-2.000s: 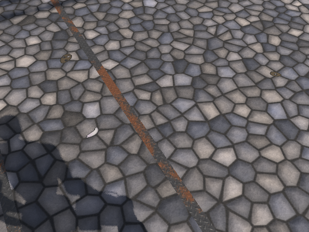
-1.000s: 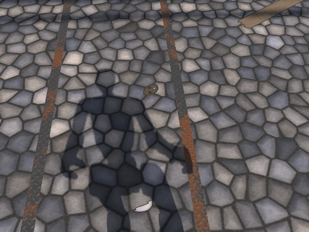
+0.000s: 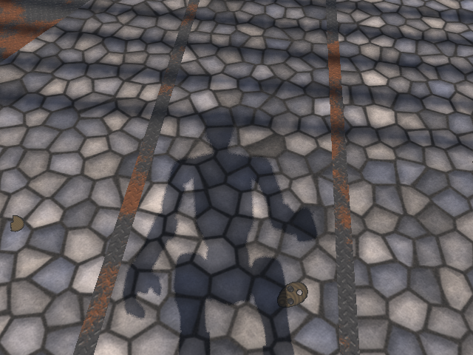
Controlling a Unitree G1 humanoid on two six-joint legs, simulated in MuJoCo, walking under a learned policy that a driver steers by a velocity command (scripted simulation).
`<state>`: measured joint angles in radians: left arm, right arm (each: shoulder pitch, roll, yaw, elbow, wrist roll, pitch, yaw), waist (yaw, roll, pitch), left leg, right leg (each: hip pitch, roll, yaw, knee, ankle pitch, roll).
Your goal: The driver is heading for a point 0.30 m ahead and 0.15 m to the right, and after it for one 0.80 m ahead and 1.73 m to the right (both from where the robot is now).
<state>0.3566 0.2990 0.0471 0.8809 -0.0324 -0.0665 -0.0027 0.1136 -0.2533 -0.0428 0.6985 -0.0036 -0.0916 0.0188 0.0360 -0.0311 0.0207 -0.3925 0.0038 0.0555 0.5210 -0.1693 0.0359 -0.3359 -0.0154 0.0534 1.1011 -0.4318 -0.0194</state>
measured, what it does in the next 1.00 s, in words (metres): walks ahead, turning right: right foot, then left foot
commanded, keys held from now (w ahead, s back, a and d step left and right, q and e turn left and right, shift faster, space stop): w+e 1.00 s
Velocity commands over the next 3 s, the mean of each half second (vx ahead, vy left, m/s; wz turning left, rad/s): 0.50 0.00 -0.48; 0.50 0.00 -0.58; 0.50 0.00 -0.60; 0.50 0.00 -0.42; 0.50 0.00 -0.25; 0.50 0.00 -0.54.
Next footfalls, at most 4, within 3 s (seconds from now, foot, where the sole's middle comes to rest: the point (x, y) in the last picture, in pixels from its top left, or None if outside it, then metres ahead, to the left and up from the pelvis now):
0.44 right None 0.36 -0.17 -0.77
0.90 left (274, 279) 0.70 -0.09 -0.77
1.42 right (399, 274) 0.74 -0.47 -0.77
1.92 left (419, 192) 1.06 -0.60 -0.77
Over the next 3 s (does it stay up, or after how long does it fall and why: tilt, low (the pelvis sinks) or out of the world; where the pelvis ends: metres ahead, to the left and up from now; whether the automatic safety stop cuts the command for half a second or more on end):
stays up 1.10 -1.09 -0.01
